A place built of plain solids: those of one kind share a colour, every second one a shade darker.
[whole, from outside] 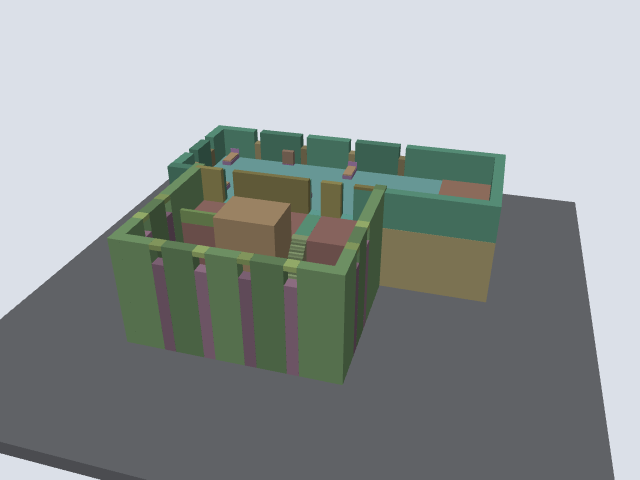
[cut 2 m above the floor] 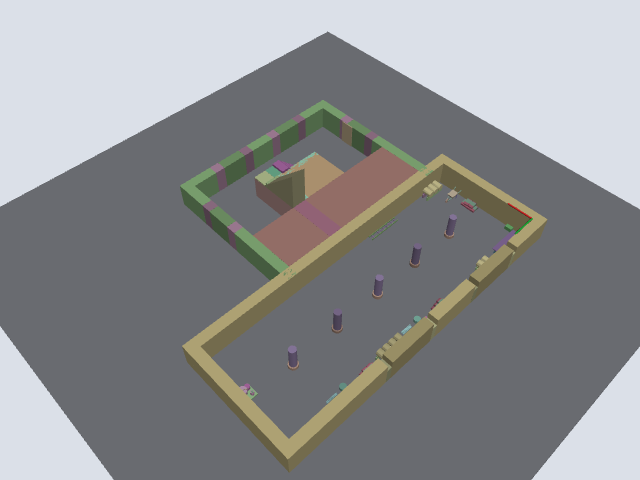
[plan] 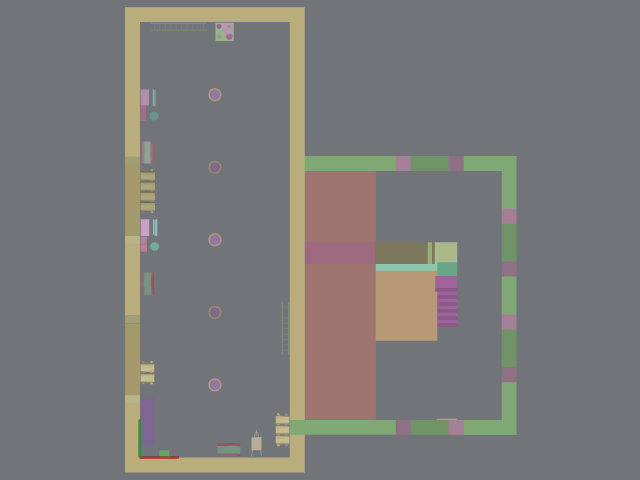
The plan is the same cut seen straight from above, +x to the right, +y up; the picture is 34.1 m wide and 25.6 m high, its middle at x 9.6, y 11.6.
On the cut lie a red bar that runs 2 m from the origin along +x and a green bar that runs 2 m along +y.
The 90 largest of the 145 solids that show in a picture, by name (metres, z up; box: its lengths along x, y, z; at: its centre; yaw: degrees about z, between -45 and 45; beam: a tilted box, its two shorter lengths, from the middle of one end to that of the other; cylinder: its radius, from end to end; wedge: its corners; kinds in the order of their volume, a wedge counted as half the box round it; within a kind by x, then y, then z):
{
 "wall_undercroft_1": {"box": [0.8, 3.72, 5.3], "at": [-0.4, 1.06, 2.35]},
 "wall_undercroft_2": {"box": [0.8, 3.84, 5.3], "at": [-0.4, 5.24, 2.35]},
 "wall_undercroft_3": {"box": [0.8, 3.84, 5.3], "at": [-0.4, 9.49, 2.35]},
 "wall_undercroft_4": {"box": [0.8, 3.84, 5.3], "at": [-0.4, 13.73, 2.35]},
 "wall_undercroft_5": {"box": [0.8, 7.97, 5.3], "at": [-0.4, 20.04, 2.35]},
 "wall_undercroft_6": {"box": [9.59, 0.8, 5.3], "at": [4.0, -0.4, 2.35]},
 "wall_undercroft_7": {"box": [9.59, 0.8, 5.3], "at": [4.0, 23.62, 2.35]},
 "wall_undercroft_8": {"box": [0.8, 24.82, 5.3], "at": [8.39, 11.61, 2.35]},
 "floor_gallery_1": {"box": [3.78, 8.41, 5.61], "at": [10.68, 6.21, 2.5]},
 "floor_gallery_2": {"box": [3.78, 3.8, 5.61], "at": [10.68, 13.38, 2.5]},
 "wall_vestibule_1": {"box": [0.8, 0.8, 8.31], "at": [8.39, 1.61, 3.85]},
 "wall_vestibule_2": {"box": [0.8, 0.8, 8.31], "at": [8.39, 15.68, 3.85]},
 "wall_vestibule_3": {"box": [5.65, 0.8, 8.31], "at": [10.81, 1.61, 3.85]},
 "wall_vestibule_4": {"box": [5.65, 0.8, 8.31], "at": [10.81, 15.68, 3.85]},
 "wall_vestibule_5": {"box": [2.03, 0.8, 8.31], "at": [15.45, 1.61, 3.85]},
 "wall_vestibule_6": {"box": [2.03, 0.8, 8.31], "at": [15.45, 15.68, 3.85]},
 "wall_vestibule_7": {"box": [2.82, 0.8, 8.31], "at": [18.68, 1.61, 3.85]},
 "wall_vestibule_8": {"box": [2.82, 0.8, 8.31], "at": [18.68, 15.68, 3.85]},
 "wall_vestibule_9": {"box": [0.8, 2.81, 8.31], "at": [19.69, 2.61, 3.85]},
 "wall_vestibule_10": {"box": [0.8, 2.02, 8.31], "at": [19.69, 5.82, 3.85]},
 "wall_vestibule_11": {"box": [0.8, 2.02, 8.31], "at": [19.69, 8.64, 3.85]},
 "wall_vestibule_12": {"box": [0.8, 2.02, 8.31], "at": [19.69, 11.46, 3.85]},
 "wall_vestibule_13": {"box": [0.8, 2.81, 8.31], "at": [19.69, 14.67, 3.85]},
 "wall_dorter_1": {"box": [0.8, 3.65, 2.8], "at": [-0.4, 1.02, 6.41]},
 "wall_dorter_2": {"box": [0.8, 3.69, 2.8], "at": [-0.4, 5.24, 6.41]},
 "wall_dorter_3": {"box": [0.8, 3.69, 2.8], "at": [-0.4, 9.49, 6.41]},
 "wall_dorter_4": {"box": [0.8, 3.69, 2.8], "at": [-0.4, 13.73, 6.41]},
 "wall_dorter_5": {"box": [0.8, 7.89, 2.8], "at": [-0.4, 20.07, 6.41]},
 "wall_dorter_6": {"box": [2.95, 0.8, 2.8], "at": [0.67, -0.4, 6.41]},
 "wall_dorter_7": {"box": [2.29, 0.8, 2.8], "at": [4.0, -0.4, 6.41]},
 "wall_dorter_8": {"box": [9.59, 0.8, 2.8], "at": [4.0, 23.62, 6.41]},
 "wall_dorter_9": {"box": [2.95, 0.8, 2.8], "at": [7.32, -0.4, 6.41]},
 "wall_dorter_10": {"box": [0.8, 4.44, 2.8], "at": [8.39, 1.42, 6.41]},
 "wall_dorter_11": {"box": [0.8, 10.17, 2.8], "at": [8.39, 18.94, 6.41]},
 "wall_core_1": {"box": [3.28, 4.19, 8.06], "at": [14.21, 8.32, 3.98]},
 "floor_dorter_1": {"box": [7.99, 23.22, 0.4], "at": [4.0, 11.61, 5.11]},
 "wall_vestibule_under_light_1": {"box": [0.8, 0.8, 6.96], "at": [14.04, 1.61, 3.18]},
 "wall_vestibule_under_light_2": {"box": [0.8, 0.8, 6.96], "at": [14.04, 15.68, 3.18]},
 "wall_vestibule_under_light_3": {"box": [0.8, 0.8, 6.96], "at": [16.87, 1.61, 3.18]},
 "wall_vestibule_under_light_4": {"box": [0.8, 0.8, 6.96], "at": [16.87, 15.68, 3.18]},
 "wall_vestibule_under_light_5": {"box": [0.8, 0.8, 6.96], "at": [19.69, 4.41, 3.18]},
 "wall_vestibule_under_light_6": {"box": [0.8, 0.8, 6.96], "at": [19.69, 7.23, 3.18]},
 "wall_vestibule_under_light_7": {"box": [0.8, 0.8, 6.96], "at": [19.69, 10.05, 3.18]},
 "wall_vestibule_under_light_8": {"box": [0.8, 0.8, 6.96], "at": [19.69, 12.87, 3.18]},
 "wall_right_1": {"box": [3.28, 0.45, 6.11], "at": [14.21, 10.19, 4.96]},
 "wall_right_2": {"box": [0.45, 4.19, 8.31], "at": [15.63, 8.32, 3.85]},
 "mass_under_upper_1": {"box": [8.13, 1.06, 2.2], "at": [12.85, 10.95, 0.8]},
 "wall_wallhead_1": {"box": [0.45, 2.09, 3.0], "at": [8.56, 2.6, 6.51]},
 "wall_wallhead_2": {"box": [0.45, 5.88, 3.0], "at": [8.56, 7.53, 6.51]},
 "wall_wallhead_3": {"box": [0.45, 1.48, 3.0], "at": [8.56, 12.16, 6.51]},
 "wall_wallhead_4": {"box": [0.45, 1.87, 3.0], "at": [8.56, 14.79, 6.51]},
 "mass_under_head_1": {"box": [3.77, 1.17, 3.11], "at": [10.67, 10.9, 3.46]},
 "fill_under_steps_1": {"wedge": [[12.55, 10.31, 1.9], [12.55, 10.31, 5.1], [12.55, 11.48, 1.9], [12.55, 11.48, 5.1], [15.76, 10.31, 1.9], [15.76, 10.31, 1.96], [15.76, 11.48, 1.9], [15.76, 11.48, 1.96]]},
 "wall_dorter_under_light_1": {"box": [0.8, 0.55, 1.75], "at": [-0.4, 3.12, 5.88]},
 "wall_dorter_under_light_2": {"box": [0.8, 0.55, 1.75], "at": [-0.4, 7.37, 5.88]},
 "wall_dorter_under_light_3": {"box": [0.8, 0.55, 1.75], "at": [-0.4, 11.61, 5.88]},
 "wall_dorter_under_light_4": {"box": [0.8, 0.55, 1.75], "at": [-0.4, 15.85, 5.88]},
 "wall_dorter_under_light_5": {"box": [0.7, 0.8, 1.75], "at": [2.5, -0.4, 5.88]},
 "pier_undercroft_1": {"cylinder": 0.27, "from": [4.0, 3.87, 0.27], "to": [4.0, 3.87, 3.17]},
 "pier_undercroft_2": {"cylinder": 0.27, "from": [4.0, 7.74, 0.28], "to": [4.0, 7.74, 3.17]},
 "pier_undercroft_3": {"cylinder": 0.27, "from": [4.0, 11.61, 0.29], "to": [4.0, 11.61, 3.17]},
 "pier_undercroft_4": {"cylinder": 0.27, "from": [4.0, 15.48, 0.24], "to": [4.0, 15.48, 3.17]},
 "pier_undercroft_5": {"cylinder": 0.27, "from": [4.0, 19.35, 0.25], "to": [4.0, 19.35, 3.17]},
 "floor_dais_1": {"box": [7.99, 3.87, 0.1], "at": [4.0, 21.29, 5.36]},
 "wall_undercroft_under_light_1": {"box": [0.8, 0.4, 1.75], "at": [-0.4, 3.12, 0.57]},
 "wall_undercroft_under_light_2": {"box": [0.8, 0.4, 1.75], "at": [-0.4, 7.37, 0.57]},
 "wall_undercroft_under_light_3": {"box": [0.8, 0.4, 1.75], "at": [-0.4, 11.61, 0.57]},
 "wall_undercroft_under_light_4": {"box": [0.8, 0.4, 1.75], "at": [-0.4, 15.85, 0.57]},
 "wall_vestibule_over_light_1": {"box": [0.8, 0.8, 0.35], "at": [14.04, 1.61, 7.83]},
 "wall_vestibule_over_light_2": {"box": [0.8, 0.8, 0.35], "at": [14.04, 15.68, 7.83]},
 "wall_vestibule_over_light_3": {"box": [0.8, 0.8, 0.35], "at": [16.87, 1.61, 7.83]},
 "wall_vestibule_over_light_4": {"box": [0.8, 0.8, 0.35], "at": [16.87, 15.68, 7.83]},
 "wall_vestibule_over_light_5": {"box": [0.8, 0.8, 0.35], "at": [19.69, 4.41, 7.83]},
 "wall_vestibule_over_light_6": {"box": [0.8, 0.8, 0.35], "at": [19.69, 7.23, 7.83]},
 "wall_vestibule_over_light_7": {"box": [0.8, 0.8, 0.35], "at": [19.69, 10.05, 7.83]},
 "wall_vestibule_over_light_8": {"box": [0.8, 0.8, 0.35], "at": [19.69, 12.87, 7.83]},
 "floor_head_the_stone_1": {"box": [3.16, 1.17, 0.3], "at": [10.37, 10.9, 5.16]},
 "floor_head_the_stone_2": {"box": [1.17, 0.75, 0.3], "at": [16.33, 10.04, 2.05]},
 "parapet_gallery_1": {"box": [0.3, 4.23, 1.01], "at": [12.42, 4.12, 5.81]},
 "bed_frame_dorter_1": {"box": [1.94, 0.78, 0.32], "at": [1.0, 0.95, 5.47]},
 "bed_frame_dorter_2": {"box": [1.93, 0.79, 0.32], "at": [1.0, 11.7, 5.47]},
 "threshold_wall_head_1": {"box": [0.8, 1.65, 0.3], "at": [8.39, 10.95, 5.16]},
 "threshold_wall_head_2": {"box": [0.8, 1.65, 0.3], "at": [8.39, 13.38, 5.16]},
 "floor_turn_1": {"box": [1.71, 1.06, 0.3], "at": [16.06, 10.95, 2.05]},
 "aumbry_carcase_dorter_1": {"box": [0.44, 0.99, 1.13], "at": [0.26, 6.05, 5.96]},
 "bed_pallet_dorter_1": {"box": [1.82, 0.72, 0.11], "at": [1.03, 0.95, 5.69]},
 "bed_pallet_dorter_2": {"box": [1.81, 0.73, 0.11], "at": [1.03, 11.7, 5.68]},
 "treadb_1": {"wedge": [[15.75, 9.03, 1.73], [15.75, 9.03, 2.2], [15.75, 9.68, 1.73], [15.75, 9.68, 2.2], [16.92, 9.03, 1.73], [16.92, 9.03, 2.2], [16.92, 9.68, 1.73], [16.92, 9.68, 2.2]]},
 "tread_1": {"wedge": [[11.93, 10.31, 4.84], [11.93, 10.31, 5.31], [11.93, 11.48, 4.84], [11.93, 11.48, 5.31], [12.57, 10.31, 4.84], [12.57, 10.31, 5.31], [12.57, 11.48, 4.84], [12.57, 11.48, 5.31]]},
 "tub_stand_undercroft_1": {"box": [0.97, 0.97, 0.17], "at": [4.51, 22.7, 0.04]}
}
